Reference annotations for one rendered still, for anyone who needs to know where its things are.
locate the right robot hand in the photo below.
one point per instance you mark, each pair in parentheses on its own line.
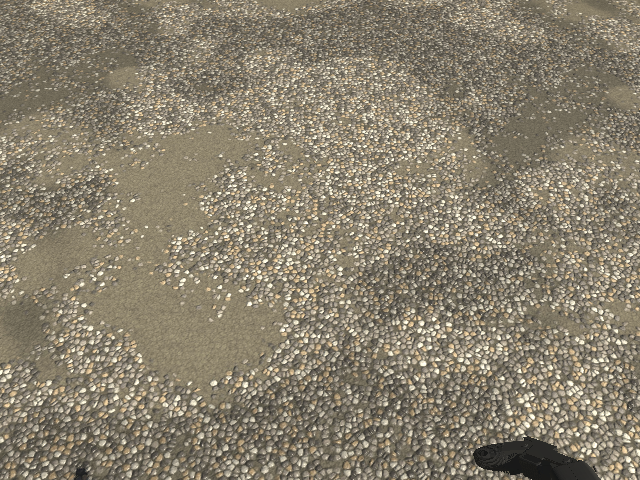
(536,459)

